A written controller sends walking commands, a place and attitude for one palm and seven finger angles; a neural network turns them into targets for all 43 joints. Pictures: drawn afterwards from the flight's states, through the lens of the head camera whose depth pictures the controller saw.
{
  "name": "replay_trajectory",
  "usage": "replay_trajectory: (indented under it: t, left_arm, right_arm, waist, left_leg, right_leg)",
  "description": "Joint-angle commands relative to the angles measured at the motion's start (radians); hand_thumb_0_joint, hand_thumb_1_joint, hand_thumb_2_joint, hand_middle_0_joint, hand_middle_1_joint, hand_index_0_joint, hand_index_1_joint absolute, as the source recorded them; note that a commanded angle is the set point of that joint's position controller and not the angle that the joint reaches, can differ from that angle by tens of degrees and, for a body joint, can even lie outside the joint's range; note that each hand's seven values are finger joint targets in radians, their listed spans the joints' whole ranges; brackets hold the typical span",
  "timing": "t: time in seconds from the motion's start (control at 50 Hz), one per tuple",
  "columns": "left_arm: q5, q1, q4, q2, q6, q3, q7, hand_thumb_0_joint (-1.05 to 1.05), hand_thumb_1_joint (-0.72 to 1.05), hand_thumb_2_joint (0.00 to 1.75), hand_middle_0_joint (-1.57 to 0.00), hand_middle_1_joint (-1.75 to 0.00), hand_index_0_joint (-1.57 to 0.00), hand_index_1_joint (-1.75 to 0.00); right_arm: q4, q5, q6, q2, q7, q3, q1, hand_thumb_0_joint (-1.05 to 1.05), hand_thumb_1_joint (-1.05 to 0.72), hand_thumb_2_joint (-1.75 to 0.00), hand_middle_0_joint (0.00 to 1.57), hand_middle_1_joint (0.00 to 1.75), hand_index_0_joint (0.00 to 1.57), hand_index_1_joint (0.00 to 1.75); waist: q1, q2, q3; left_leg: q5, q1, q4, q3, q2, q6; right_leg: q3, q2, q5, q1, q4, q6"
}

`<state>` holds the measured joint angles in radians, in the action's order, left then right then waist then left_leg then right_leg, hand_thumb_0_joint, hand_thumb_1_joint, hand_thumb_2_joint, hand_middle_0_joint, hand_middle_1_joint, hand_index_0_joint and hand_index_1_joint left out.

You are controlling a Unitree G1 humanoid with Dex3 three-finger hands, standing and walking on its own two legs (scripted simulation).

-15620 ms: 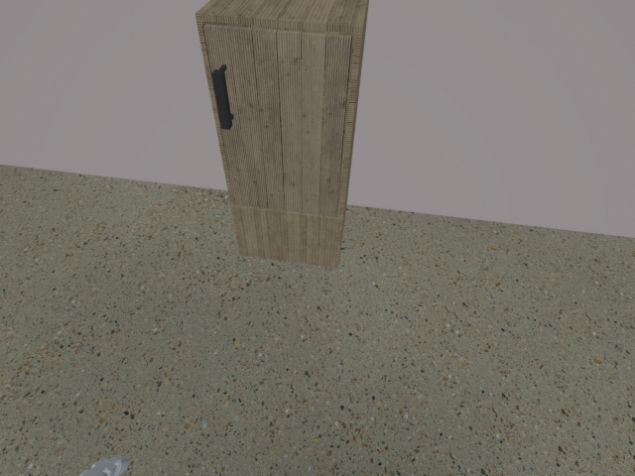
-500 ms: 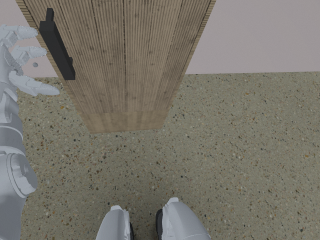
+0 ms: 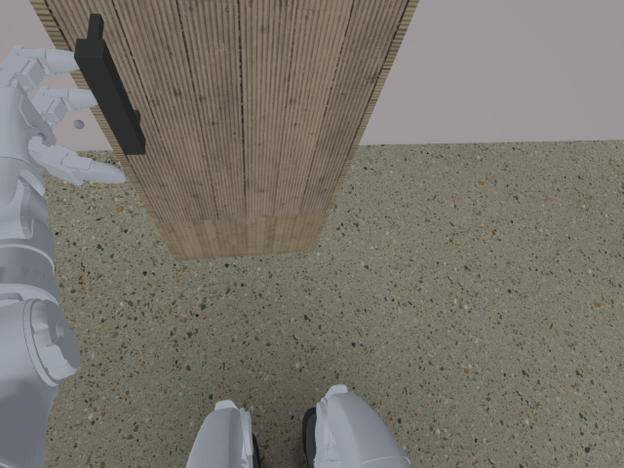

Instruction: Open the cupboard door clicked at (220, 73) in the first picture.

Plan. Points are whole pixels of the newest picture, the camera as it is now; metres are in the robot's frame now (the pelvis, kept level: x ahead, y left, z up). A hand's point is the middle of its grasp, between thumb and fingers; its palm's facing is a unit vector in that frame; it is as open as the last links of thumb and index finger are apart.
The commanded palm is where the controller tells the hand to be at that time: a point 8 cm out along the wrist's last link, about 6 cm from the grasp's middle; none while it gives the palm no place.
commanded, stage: slide the fingers in behind the handle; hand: left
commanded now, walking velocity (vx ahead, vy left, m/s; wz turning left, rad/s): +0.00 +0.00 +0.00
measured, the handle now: (117, 91) +0.56 +0.20 +0.06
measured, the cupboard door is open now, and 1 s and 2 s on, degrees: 0 0 0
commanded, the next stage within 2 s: close the thumb around the handle in 1.32 s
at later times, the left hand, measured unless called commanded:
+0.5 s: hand (110, 126) +0.51 +0.20 +0.06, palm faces +0.01 -1.00 -0.01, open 13.9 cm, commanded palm +0.49 +0.23 +0.06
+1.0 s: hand (137, 125) +0.51 +0.17 +0.06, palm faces +0.06 -1.00 -0.01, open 14.0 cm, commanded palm +0.48 +0.20 +0.06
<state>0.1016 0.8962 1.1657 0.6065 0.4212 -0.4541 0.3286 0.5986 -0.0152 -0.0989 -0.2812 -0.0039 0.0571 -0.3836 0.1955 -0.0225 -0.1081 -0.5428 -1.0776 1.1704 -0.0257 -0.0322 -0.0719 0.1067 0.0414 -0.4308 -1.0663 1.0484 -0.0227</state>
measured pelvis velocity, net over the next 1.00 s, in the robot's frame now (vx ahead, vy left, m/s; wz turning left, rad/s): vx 0.00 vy -0.01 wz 0.01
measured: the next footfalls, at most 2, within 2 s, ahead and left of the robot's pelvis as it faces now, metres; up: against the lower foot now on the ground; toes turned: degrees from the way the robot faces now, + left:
none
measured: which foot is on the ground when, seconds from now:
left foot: down 0.00-1.00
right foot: down 0.00-1.00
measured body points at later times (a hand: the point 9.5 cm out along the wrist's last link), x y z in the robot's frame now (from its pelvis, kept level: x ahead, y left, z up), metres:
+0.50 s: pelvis +0.00 +0.00 +0.00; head +0.15 +0.03 +0.43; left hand +0.50 +0.25 +0.06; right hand +0.01 -0.27 -0.10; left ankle +0.00 +0.07 -0.65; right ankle +0.03 -0.11 -0.65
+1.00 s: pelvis +0.00 -0.01 +0.00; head +0.14 +0.02 +0.43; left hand +0.50 +0.22 +0.06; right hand +0.01 -0.27 -0.11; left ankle +0.00 +0.07 -0.65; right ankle +0.03 -0.11 -0.65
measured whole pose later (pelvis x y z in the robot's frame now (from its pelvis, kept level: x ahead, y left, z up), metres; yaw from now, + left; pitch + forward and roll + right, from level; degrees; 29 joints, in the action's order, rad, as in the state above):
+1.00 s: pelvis +0.00 -0.01 +0.00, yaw +1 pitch +25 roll -4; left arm 0.08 0.89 1.17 0.45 0.47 -0.35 0.15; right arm 0.62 -0.03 -0.08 -0.26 -0.03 0.04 -0.39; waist 0.18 -0.04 -0.13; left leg -0.54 -1.05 1.16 -0.03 -0.02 -0.06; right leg 0.10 0.03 -0.44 -1.05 1.06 -0.03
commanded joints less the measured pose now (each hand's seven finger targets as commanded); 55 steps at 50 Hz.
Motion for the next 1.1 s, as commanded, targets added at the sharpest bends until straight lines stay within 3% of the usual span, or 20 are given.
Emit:
replay_trajectory:
  t: [0.0, 0.06, 0.12, 0.18, 0.2, 0.24, 0.32, 0.44, 0.52, 0.6, 0.62, 0.66, 0.72, 0.8, 0.84, 0.88, 0.92, 0.98, 1.0, 1.08]
  left_arm:
    - [0.012, 0.402, -0.205, 0.247, 0.057, 0.002, -0.011, 0.00, -0.50, 0.30, -0.30, -1.20, -0.30, -1.20]
    - [0.024, 0.405, -0.239, 0.249, 0.065, -0.002, -0.012, 0.00, -0.50, 0.30, -0.30, -1.20, -0.30, -1.20]
    - [0.030, 0.420, -0.225, 0.180, 0.070, 0.038, -0.019, 0.00, -0.50, 0.30, -0.30, -1.20, -0.30, -1.20]
    - [0.026, 0.418, -0.184, 0.155, 0.067, 0.051, -0.030, 0.00, -0.50, 0.30, -0.30, -1.20, -0.30, -1.20]
    - [0.024, 0.410, -0.170, 0.183, 0.063, 0.025, -0.036, 0.00, -0.50, 0.30, -0.30, -1.20, -0.30, -1.20]
    - [0.012, 0.410, -0.154, 0.176, 0.058, 0.038, -0.047, 0.00, -0.50, 0.30, -0.30, -1.20, -0.30, -1.20]
    - [0.004, 0.425, -0.225, 0.161, 0.085, 0.041, -0.066, 0.00, -0.50, 0.30, -0.30, -1.20, -0.30, -1.20]
    - [0.022, 0.423, -0.227, 0.105, 0.084, 0.067, -0.072, 0.00, -0.50, 0.30, -0.30, -1.20, -0.30, -1.20]
    - [0.011, 0.426, -0.207, 0.114, 0.085, 0.056, -0.099, 0.00, -0.50, 0.30, -0.30, -1.20, -0.30, -1.20]
    - [-0.012, 0.416, -0.205, 0.165, 0.106, 0.017, -0.128, 0.00, -0.50, 0.30, -0.30, -1.20, -0.30, -1.20]
    - [-0.012, 0.427, -0.213, 0.133, 0.109, 0.045, -0.128, 0.00, -0.50, 0.30, -0.30, -1.20, -0.30, -1.20]
    - [-0.011, 0.405, -0.239, 0.128, 0.122, 0.044, -0.128, 0.00, -0.50, 0.30, -0.30, -1.20, -0.30, -1.20]
    - [-0.004, 0.429, -0.252, 0.071, 0.122, 0.085, -0.125, 0.00, -0.50, 0.30, -0.30, -1.20, -0.30, -1.20]
    - [0.009, 0.432, -0.210, 0.031, 0.106, 0.103, -0.131, 0.00, -0.50, 0.30, -0.30, -1.20, -0.30, -1.20]
    - [0.004, 0.430, -0.196, 0.037, 0.101, 0.091, -0.145, 0.00, -0.50, 0.30, -0.30, -1.20, -0.30, -1.20]
    - [-0.004, 0.439, -0.221, 0.040, 0.116, 0.089, -0.158, 0.00, -0.50, 0.30, -0.30, -1.20, -0.30, -1.20]
    - [-0.014, 0.439, -0.217, 0.011, 0.125, 0.112, -0.173, 0.00, -0.50, 0.30, -0.30, -1.20, -0.30, -1.20]
    - [-0.028, 0.433, -0.219, 0.044, 0.140, 0.096, -0.180, 0.00, -0.50, 0.30, -0.30, -1.20, -0.30, -1.20]
    - [-0.029, 0.429, -0.208, 0.007, 0.139, 0.127, -0.175, 0.00, -0.50, 0.30, -0.30, -1.20, -0.30, -1.20]
    - [-0.017, 0.440, -0.225, 0.044, 0.144, 0.099, -0.163, 0.00, -0.50, 0.30, -0.30, -1.20, -0.30, -1.20]
  right_arm:
    - [-0.035, 0.004, 0.003, -0.192, 0.010, -0.069, -0.183, 0.00, -0.90, -0.90, 0.20, 0.30, 0.20, 0.30]
    - [-0.041, 0.005, 0.005, -0.194, 0.011, -0.069, -0.182, 0.00, -0.90, -0.90, 0.20, 0.30, 0.20, 0.30]
    - [-0.028, 0.004, 0.009, -0.187, 0.009, -0.072, -0.180, 0.00, -0.90, -0.90, 0.20, 0.30, 0.20, 0.30]
    - [-0.022, 0.002, 0.010, -0.187, 0.006, -0.072, -0.184, 0.00, -0.90, -0.90, 0.20, 0.30, 0.20, 0.30]
    - [-0.021, 0.001, 0.010, -0.190, 0.007, -0.074, -0.184, 0.00, -0.90, -0.90, 0.20, 0.30, 0.20, 0.30]
    - [-0.029, 0.002, 0.010, -0.187, 0.007, -0.070, -0.182, 0.00, -0.90, -0.90, 0.20, 0.30, 0.20, 0.30]
    - [-0.031, -0.006, 0.011, -0.180, -0.001, -0.076, -0.186, 0.00, -0.90, -0.90, 0.20, 0.30, 0.20, 0.30]
    - [-0.024, -0.001, 0.009, -0.175, -0.004, -0.081, -0.180, 0.00, -0.90, -0.90, 0.20, 0.30, 0.20, 0.30]
    - [-0.024, -0.002, 0.012, -0.171, -0.005, -0.077, -0.177, 0.00, -0.90, -0.90, 0.20, 0.30, 0.20, 0.30]
    - [-0.034, -0.006, 0.017, -0.170, -0.005, -0.075, -0.173, 0.00, -0.90, -0.90, 0.20, 0.30, 0.20, 0.30]
    - [-0.034, -0.007, 0.018, -0.167, -0.007, -0.073, -0.171, 0.00, -0.90, -0.90, 0.20, 0.30, 0.20, 0.30]
    - [-0.043, -0.009, 0.020, -0.167, -0.011, -0.077, -0.174, 0.00, -0.90, -0.90, 0.20, 0.30, 0.20, 0.30]
    - [-0.028, -0.009, 0.018, -0.167, -0.015, -0.084, -0.173, 0.00, -0.90, -0.90, 0.20, 0.30, 0.20, 0.30]
    - [-0.022, -0.006, 0.019, -0.166, -0.014, -0.084, -0.175, 0.00, -0.90, -0.90, 0.20, 0.30, 0.20, 0.30]
    - [-0.022, -0.007, 0.021, -0.167, -0.013, -0.085, -0.176, 0.00, -0.90, -0.90, 0.20, 0.30, 0.20, 0.30]
    - [-0.021, -0.010, 0.022, -0.163, -0.014, -0.086, -0.179, 0.00, -0.90, -0.90, 0.20, 0.30, 0.20, 0.30]
    - [-0.022, -0.013, 0.025, -0.160, -0.019, -0.085, -0.173, 0.00, -0.90, -0.90, 0.20, 0.30, 0.20, 0.30]
    - [-0.019, -0.015, 0.025, -0.164, -0.021, -0.086, -0.179, 0.00, -0.90, -0.90, 0.20, 0.30, 0.20, 0.30]
    - [-0.021, -0.012, 0.025, -0.160, -0.023, -0.086, -0.173, 0.00, -0.90, -0.90, 0.20, 0.30, 0.20, 0.30]
    - [-0.019, -0.012, 0.026, -0.164, -0.019, -0.087, -0.173, 0.00, -0.90, -0.90, 0.20, 0.30, 0.20, 0.30]
  waist:
    - [0.004, -0.187, -0.511]
    - [-0.002, -0.195, -0.520]
    - [0.016, -0.173, -0.501]
    - [0.017, -0.174, -0.474]
    - [0.016, -0.153, -0.468]
    - [0.014, -0.150, -0.452]
    - [0.002, -0.197, -0.539]
    - [0.012, -0.142, -0.526]
    - [0.007, -0.146, -0.491]
    - [-0.007, -0.146, -0.503]
    - [0.005, -0.143, -0.500]
    - [-0.013, -0.170, -0.540]
    - [0.005, -0.179, -0.544]
    - [0.016, -0.134, -0.501]
    - [0.018, -0.102, -0.489]
    - [0.004, -0.143, -0.518]
    - [0.008, -0.136, -0.510]
    - [0.006, -0.127, -0.517]
    - [0.012, -0.125, -0.507]
    - [0.003, -0.134, -0.537]
  left_leg:
    - [0.544, 0.451, -0.141, 0.135, -0.013, 0.058]
    - [0.543, 0.459, -0.146, 0.137, -0.012, 0.057]
    - [0.546, 0.470, -0.144, 0.142, -0.015, 0.059]
    - [0.531, 0.463, -0.145, 0.147, -0.015, 0.063]
    - [0.515, 0.437, -0.142, 0.139, -0.012, 0.057]
    - [0.481, 0.410, -0.151, 0.138, -0.007, 0.056]
    - [0.589, 0.482, -0.133, 0.140, -0.011, 0.068]
    - [0.550, 0.458, -0.140, 0.136, -0.008, 0.059]
    - [0.514, 0.429, -0.144, 0.128, -0.003, 0.057]
    - [0.487, 0.390, -0.138, 0.115, 0.005, 0.052]
    - [0.489, 0.394, -0.141, 0.115, 0.004, 0.052]
    - [0.531, 0.429, -0.139, 0.118, 0.004, 0.056]
    - [0.556, 0.474, -0.137, 0.128, -0.005, 0.066]
    - [0.501, 0.429, -0.145, 0.121, 0.002, 0.056]
    - [0.461, 0.395, -0.145, 0.116, 0.006, 0.049]
    - [0.507, 0.430, -0.144, 0.120, 0.006, 0.057]
    - [0.494, 0.425, -0.141, 0.120, 0.007, 0.057]
    - [0.494, 0.422, -0.141, 0.119, 0.007, 0.056]
    - [0.481, 0.416, -0.141, 0.115, 0.009, 0.054]
    - [0.475, 0.411, -0.140, 0.109, 0.012, 0.051]
  right_leg:
    - [-0.061, 0.019, 0.277, 0.194, -0.087, -0.001]
    - [-0.062, 0.021, 0.281, 0.209, -0.087, -0.007]
    - [-0.059, 0.021, 0.274, 0.179, -0.091, -0.002]
    - [-0.054, 0.021, 0.249, 0.148, -0.087, -0.004]
    - [-0.057, 0.019, 0.255, 0.163, -0.088, -0.003]
    - [-0.058, 0.017, 0.242, 0.172, -0.086, -0.005]
    - [-0.059, 0.015, 0.292, 0.177, -0.073, -0.003]
    - [-0.059, 0.019, 0.299, 0.207, -0.082, -0.001]
    - [-0.063, 0.018, 0.283, 0.204, -0.082, -0.002]
    - [-0.075, 0.014, 0.293, 0.238, -0.076, -0.004]
    - [-0.073, 0.015, 0.297, 0.237, -0.075, -0.003]
    - [-0.072, 0.015, 0.313, 0.242, -0.068, -0.007]
    - [-0.065, 0.016, 0.306, 0.205, -0.073, -0.003]
    - [-0.066, 0.016, 0.293, 0.215, -0.084, -0.001]
    - [-0.070, 0.014, 0.284, 0.226, -0.086, 0.001]
    - [-0.068, 0.012, 0.300, 0.219, -0.076, -0.003]
    - [-0.068, 0.012, 0.289, 0.206, -0.074, -0.003]
    - [-0.072, 0.013, 0.300, 0.223, -0.072, -0.004]
    - [-0.073, 0.012, 0.295, 0.219, -0.076, -0.003]
    - [-0.080, 0.011, 0.311, 0.255, -0.077, -0.005]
